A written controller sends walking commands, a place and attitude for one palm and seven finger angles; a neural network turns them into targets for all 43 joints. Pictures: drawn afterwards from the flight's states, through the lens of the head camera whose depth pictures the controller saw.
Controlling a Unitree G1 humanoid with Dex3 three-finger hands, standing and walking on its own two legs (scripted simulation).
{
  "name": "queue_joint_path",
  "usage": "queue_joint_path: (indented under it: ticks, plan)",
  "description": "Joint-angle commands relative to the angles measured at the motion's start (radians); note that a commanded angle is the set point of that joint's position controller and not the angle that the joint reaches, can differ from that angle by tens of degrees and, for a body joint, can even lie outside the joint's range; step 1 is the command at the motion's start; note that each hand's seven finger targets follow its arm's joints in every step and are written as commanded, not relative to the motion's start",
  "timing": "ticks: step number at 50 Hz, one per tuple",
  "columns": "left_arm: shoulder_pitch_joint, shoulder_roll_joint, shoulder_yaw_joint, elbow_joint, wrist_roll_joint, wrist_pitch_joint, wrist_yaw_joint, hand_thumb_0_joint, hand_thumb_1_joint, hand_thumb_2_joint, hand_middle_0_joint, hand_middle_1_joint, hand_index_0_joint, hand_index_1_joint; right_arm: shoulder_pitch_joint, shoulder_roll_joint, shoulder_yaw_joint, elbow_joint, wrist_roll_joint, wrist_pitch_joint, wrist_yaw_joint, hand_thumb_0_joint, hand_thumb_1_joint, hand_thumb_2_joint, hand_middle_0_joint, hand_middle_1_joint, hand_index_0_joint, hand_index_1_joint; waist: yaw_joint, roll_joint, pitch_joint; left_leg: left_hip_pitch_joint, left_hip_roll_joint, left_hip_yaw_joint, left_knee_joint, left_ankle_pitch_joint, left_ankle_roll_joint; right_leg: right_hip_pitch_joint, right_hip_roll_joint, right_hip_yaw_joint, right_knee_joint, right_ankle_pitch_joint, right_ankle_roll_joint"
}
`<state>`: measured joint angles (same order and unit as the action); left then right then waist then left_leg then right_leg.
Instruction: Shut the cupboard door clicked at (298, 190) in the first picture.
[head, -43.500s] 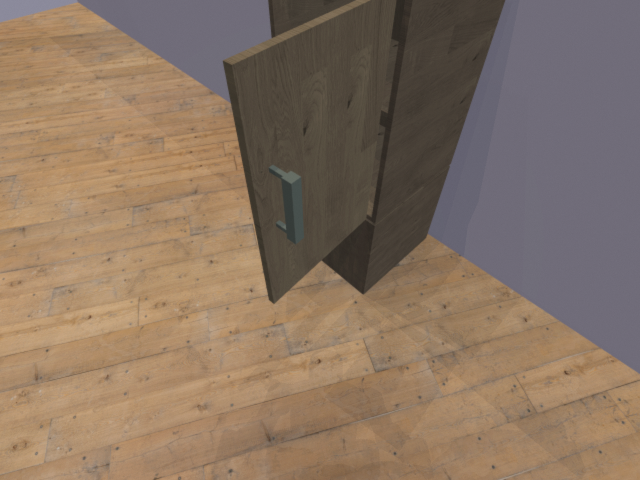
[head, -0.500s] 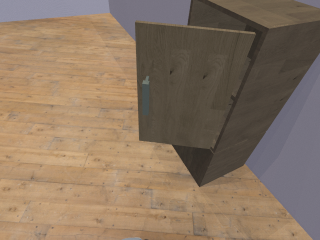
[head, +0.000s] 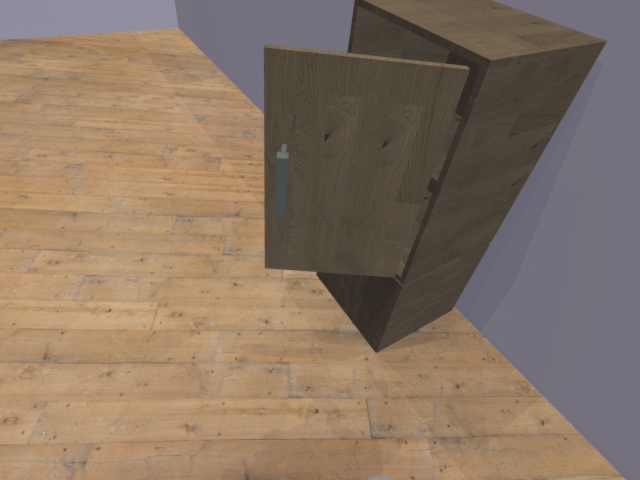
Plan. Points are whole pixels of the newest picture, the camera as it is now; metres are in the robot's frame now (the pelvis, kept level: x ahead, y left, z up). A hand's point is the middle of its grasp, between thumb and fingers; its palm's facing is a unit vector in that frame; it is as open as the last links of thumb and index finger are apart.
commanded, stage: shuffle to correct the standing spot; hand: left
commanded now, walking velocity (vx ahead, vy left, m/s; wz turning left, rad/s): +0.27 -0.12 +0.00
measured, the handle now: (282, 180) +0.72 +0.09 -0.03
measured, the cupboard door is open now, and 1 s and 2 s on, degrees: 58 58 58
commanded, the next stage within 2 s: come to a stop and stand still in 1.50 s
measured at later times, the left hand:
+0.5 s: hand out of the picture -0.06 +0.09 -0.18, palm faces +0.01 -0.99 -0.15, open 7.4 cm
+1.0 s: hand out of the picture +0.07 +0.13 -0.18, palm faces +0.05 -0.99 -0.15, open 7.4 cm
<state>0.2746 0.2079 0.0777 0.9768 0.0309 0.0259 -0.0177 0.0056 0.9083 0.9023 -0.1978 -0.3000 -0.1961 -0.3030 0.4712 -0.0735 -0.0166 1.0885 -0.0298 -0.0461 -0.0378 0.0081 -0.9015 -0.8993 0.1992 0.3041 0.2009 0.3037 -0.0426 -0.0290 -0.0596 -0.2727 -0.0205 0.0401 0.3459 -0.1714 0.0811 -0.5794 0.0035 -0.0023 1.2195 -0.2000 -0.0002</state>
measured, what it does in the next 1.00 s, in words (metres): steps on the spot: right foot, then left foot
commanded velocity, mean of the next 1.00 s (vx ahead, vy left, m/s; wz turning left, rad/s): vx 0.29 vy -0.06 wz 0.00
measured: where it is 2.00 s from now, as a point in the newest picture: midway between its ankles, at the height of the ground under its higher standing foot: outside the picture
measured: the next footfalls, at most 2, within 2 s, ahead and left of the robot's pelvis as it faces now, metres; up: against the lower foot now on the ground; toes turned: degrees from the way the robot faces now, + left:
right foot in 0.28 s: +0.01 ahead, -0.15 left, -0.01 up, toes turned -7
left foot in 0.76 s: +0.04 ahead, +0.05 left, -0.01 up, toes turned +3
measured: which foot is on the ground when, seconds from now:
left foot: down 0.00-0.28, up 0.30-0.74, down 0.76-1.00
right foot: up 0.00-0.26, down 0.28-0.76, up 0.78-1.00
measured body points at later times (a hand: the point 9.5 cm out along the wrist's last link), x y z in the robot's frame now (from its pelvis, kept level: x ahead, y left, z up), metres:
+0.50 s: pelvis -0.05 -0.07 +0.00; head -0.07 -0.06 +0.45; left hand -0.06 +0.14 -0.17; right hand -0.05 -0.33 -0.15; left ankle +0.01 +0.05 -0.65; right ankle -0.03 -0.15 -0.75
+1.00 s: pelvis +0.03 -0.06 +0.00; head +0.05 -0.04 +0.45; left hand +0.07 +0.18 -0.16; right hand +0.02 -0.29 -0.15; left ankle +0.00 +0.05 -0.75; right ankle +0.09 -0.20 -0.66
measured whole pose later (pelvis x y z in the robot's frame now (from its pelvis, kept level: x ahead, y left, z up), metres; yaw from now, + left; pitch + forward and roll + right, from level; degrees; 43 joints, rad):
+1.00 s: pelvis +0.03 -0.06 +0.00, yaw -1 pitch +2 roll +0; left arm 0.27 0.20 0.07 1.00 0.03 0.00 -0.04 0.01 0.91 0.90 -0.20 -0.30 -0.20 -0.30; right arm 0.37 -0.13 -0.03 1.06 -0.02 -0.07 -0.02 -0.01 -0.94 -0.90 0.20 0.30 0.20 0.30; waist 0.02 -0.05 0.00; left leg -0.12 0.00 0.07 0.31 -0.22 0.03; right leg -0.65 -0.10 -0.02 1.09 -0.18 -0.01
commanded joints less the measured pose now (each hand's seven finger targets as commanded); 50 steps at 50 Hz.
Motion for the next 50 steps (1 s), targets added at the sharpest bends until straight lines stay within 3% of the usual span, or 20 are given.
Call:
queue_joint_path:
  ticks: [1, 5, 10, 12, 13, 14, 15, 16, 17, 19, 24, 29, 33, 36, 37, 38, 39, 42, 44, 50]
  plan:
    - [-0.054, 0.031, -0.003, -0.075, 0.003, -0.012, -0.011, 0.0, 0.9, 0.9, -0.2, -0.3, -0.2, -0.3, 0.124, -0.172, -0.04, -0.018, -0.007, -0.017, -0.015, 0.0, -0.9, -0.9, 0.2, 0.3, 0.2, 0.3, -0.026, 0.138, 0.101, 0.177, 0.278, -0.387, -0.259, -0.481, 0.013, -0.174, -0.036, -0.002, -0.14, -0.05, -0.005]
    - [-0.075, 0.038, -0.006, -0.084, -0.005, -0.005, -0.018, 0.0, 0.9, 0.9, -0.2, -0.3, -0.2, -0.3, 0.101, -0.206, -0.047, -0.026, -0.012, -0.007, -0.006, 0.0, -0.9, -0.9, 0.2, 0.3, 0.2, 0.3, -0.023, 0.165, 0.093, 0.104, 0.27, -0.345, -0.285, -0.49, 0.023, -0.023, -0.033, -0.04, -0.3, -0.127, -0.012]
    - [0.064, 0.039, 0.004, -0.051, -0.023, 0.015, -0.015, 0.0, 0.9, 0.9, -0.2, -0.3, -0.2, -0.3, -0.047, -0.263, -0.066, -0.054, -0.023, 0.022, 0.005, 0.0, -0.9, -0.9, 0.2, 0.3, 0.2, 0.3, 0.058, 0.234, 0.077, -0.126, 0.212, -0.202, -0.271, -0.434, -0.004, 0.426, 0.033, -0.129, -0.643, -0.229, -0.039]
    - [0.239, 0.047, 0.009, 0.019, -0.024, 0.01, 0.0, 0.0, 0.9, 0.9, -0.2, -0.3, -0.2, -0.3, -0.091, -0.232, -0.068, -0.062, -0.017, 0.035, 0.013, 0.0, -0.9, -0.9, 0.2, 0.3, 0.2, 0.3, 0.123, 0.12, 0.08, -0.272, 0.12, -0.121, -0.102, -0.472, -0.058, 0.692, 0.058, -0.15, -0.869, -0.163, -0.069]
    - [0.296, 0.088, 0.014, 0.032, -0.014, 0.007, 0.021, 0.0, 0.9, 0.9, -0.2, -0.3, -0.2, -0.3, -0.101, -0.161, -0.059, -0.073, 0.001, 0.043, 0.013, 0.0, -0.9, -0.9, 0.2, 0.3, 0.2, 0.3, 0.145, -0.068, 0.099, -0.44, 0.038, -0.046, 0.207, -0.474, -0.08, 0.766, -0.113, 0.038, -0.981, -0.299, -0.126]
    - [0.221, 0.141, 0.005, -0.002, -0.006, 0.003, 0.038, 0.0, 0.9, 0.9, -0.2, -0.3, -0.2, -0.3, -0.108, -0.099, -0.049, -0.109, 0.004, 0.048, 0.011, 0.0, -0.9, -0.9, 0.2, 0.3, 0.2, 0.3, 0.11, -0.277, 0.175, -0.611, -0.048, 0.046, 0.563, -0.392, -0.09, 0.656, -0.36, 0.329, -1.111, -0.511, -0.186]
    - [0.114, 0.147, 0.003, -0.052, -0.02, -0.001, 0.045, 0.0, 0.9, 0.9, -0.2, -0.3, -0.2, -0.3, -0.142, -0.143, -0.055, -0.142, -0.006, 0.059, 0.019, 0.0, -0.9, -0.9, 0.2, 0.3, 0.2, 0.3, 0.05, -0.102, 0.207, -0.539, 0.002, -0.034, 0.755, -0.276, -0.065, 0.439, -0.397, 0.351, -1.149, -0.474, -0.198]
    - [0.043, 0.136, 0.001, -0.059, -0.021, -0.037, 0.045, 0.0, 0.9, 0.9, -0.2, -0.3, -0.2, -0.3, -0.106, -0.143, -0.062, -0.13, -0.004, 0.069, 0.037, 0.0, -0.9, -0.9, 0.2, 0.3, 0.2, 0.3, 0.013, -0.145, 0.151, -0.507, 0.057, -0.054, 0.856, -0.197, -0.061, 0.322, -0.394, 0.396, -1.213, -0.701, -0.183]
    - [-0.027, 0.094, -0.017, -0.075, -0.017, -0.058, 0.044, 0.0, 0.9, 0.9, -0.2, -0.3, -0.2, -0.3, -0.077, -0.168, -0.071, -0.126, -0.006, 0.077, 0.051, 0.0, -0.9, -0.9, 0.2, 0.3, 0.2, 0.3, -0.03, -0.145, 0.192, -0.475, 0.067, -0.041, 0.898, -0.096, -0.065, 0.239, -0.327, 0.294, -1.206, -0.645, -0.144]
    - [-0.028, 0.061, -0.025, -0.055, -0.016, -0.085, 0.043, 0.0, 0.9, 0.9, -0.2, -0.3, -0.2, -0.3, -0.053, -0.164, -0.078, -0.115, -0.009, 0.081, 0.059, 0.0, -0.9, -0.9, 0.2, 0.3, 0.2, 0.3, -0.047, -0.097, 0.193, -0.41, 0.078, -0.023, 0.926, 0.029, -0.084, 0.197, -0.256, 0.18, -1.193, -0.492, -0.126]
    - [0.091, 0.065, -0.021, 0.0, -0.008, -0.101, 0.042, 0.0, 0.9, 0.9, -0.2, -0.3, -0.2, -0.3, -0.131, -0.155, -0.082, -0.139, -0.009, 0.062, 0.059, 0.0, -0.9, -0.9, 0.2, 0.3, 0.2, 0.3, 0.01, -0.034, 0.16, -0.433, 0.09, 0.004, 0.808, 0.024, -0.096, 0.353, -0.254, 0.205, -1.169, -0.433, -0.168]
    - [0.177, 0.068, -0.014, 0.037, 0.003, -0.1, 0.038, 0.0, 0.9, 0.9, -0.2, -0.3, -0.2, -0.3, -0.235, -0.14, -0.07, -0.167, -0.003, 0.038, 0.058, 0.0, -0.9, -0.9, 0.2, 0.3, 0.2, 0.3, 0.062, -0.063, 0.161, -0.386, 0.097, 0.017, 0.558, -0.107, -0.084, 0.444, -0.274, 0.25, -1.149, -0.421, -0.21]
    - [0.175, 0.083, -0.006, 0.048, 0.007, -0.089, 0.029, 0.0, 0.9, 0.9, -0.2, -0.3, -0.2, -0.3, -0.241, -0.112, -0.058, -0.158, 0.006, 0.016, 0.056, 0.0, -0.9, -0.9, 0.2, 0.3, 0.2, 0.3, 0.066, -0.092, 0.152, -0.164, 0.066, 0.04, 0.307, -0.188, -0.055, 0.364, -0.258, 0.215, -1.099, -0.379, -0.207]
    - [0.173, 0.06, -0.008, 0.057, -0.005, -0.074, 0.019, 0.0, 0.9, 0.9, -0.2, -0.3, -0.2, -0.3, -0.129, -0.113, -0.044, -0.101, 0.006, 0.0, 0.037, 0.0, -0.9, -0.9, 0.2, 0.3, 0.2, 0.3, 0.03, -0.022, 0.136, 0.185, 0.033, 0.081, 0.057, -0.14, -0.048, 0.169, -0.155, 0.116, -0.935, -0.431, -0.148]
    - [0.163, 0.02, -0.016, 0.042, -0.006, -0.072, 0.014, 0.0, 0.9, 0.9, -0.2, -0.3, -0.2, -0.3, -0.056, -0.158, -0.05, -0.075, 0.006, -0.007, 0.024, 0.0, -0.9, -0.9, 0.2, 0.3, 0.2, 0.3, -0.005, 0.108, 0.125, 0.331, 0.139, -0.065, -0.019, -0.261, -0.015, 0.02, -0.108, 0.068, -0.754, -0.399, -0.112]
    - [0.137, -0.032, -0.026, 0.003, -0.007, -0.071, 0.003, 0.0, 0.9, 0.9, -0.2, -0.3, -0.2, -0.3, 0.036, -0.247, -0.069, -0.056, -0.003, -0.008, 0.016, 0.0, -0.9, -0.9, 0.2, 0.3, 0.2, 0.3, -0.043, 0.329, 0.121, 0.403, 0.377, -0.43, -0.145, -0.501, 0.084, -0.174, -0.016, -0.076, -0.443, -0.336, -0.064]
    - [0.022, 0.013, -0.017, -0.062, 0.004, -0.073, -0.005, 0.0, 0.9, 0.9, -0.2, -0.3, -0.2, -0.3, 0.077, -0.287, -0.075, -0.057, -0.001, -0.003, 0.01, 0.0, -0.9, -0.9, 0.2, 0.3, 0.2, 0.3, -0.069, 0.267, 0.172, 0.315, 0.475, -0.596, -0.236, -0.589, 0.167, -0.259, -0.038, -0.049, -0.258, -0.309, -0.059]
    - [-0.007, 0.018, -0.003, -0.055, 0.011, -0.064, -0.017, 0.0, 0.9, 0.9, -0.2, -0.3, -0.2, -0.3, -0.076, -0.182, -0.049, -0.09, -0.001, -0.023, 0.006, 0.0, -0.9, -0.9, 0.2, 0.3, 0.2, 0.3, 0.021, 0.118, 0.204, 0.096, 0.369, -0.406, -0.259, -0.435, 0.123, -0.199, -0.1, 0.022, -0.071, -0.1, -0.044]
    - [0.04, -0.002, -0.004, -0.028, 0.005, -0.055, -0.024, 0.0, 0.9, 0.9, -0.2, -0.3, -0.2, -0.3, -0.101, -0.177, -0.039, -0.093, 0.005, -0.041, 0.007, 0.0, -0.9, -0.9, 0.2, 0.3, 0.2, 0.3, 0.052, 0.121, 0.156, 0.1, 0.293, -0.237, -0.236, -0.243, 0.096, -0.157, -0.099, 0.003, -0.045, -0.002, -0.028]
    - [-0.126, 0.005, -0.014, -0.082, -0.003, -0.049, -0.029, 0.0, 0.9, 0.9, -0.2, -0.3, -0.2, -0.3, -0.035, -0.186, -0.035, -0.054, 0.002, -0.046, 0.009, 0.0, -0.9, -0.9, 0.2, 0.3, 0.2, 0.3, 0.018, 0.129, 0.173, 0.145, 0.278, -0.126, -0.202, -0.024, 0.107, -0.157, -0.132, -0.036, -0.278, 0.024, -0.006]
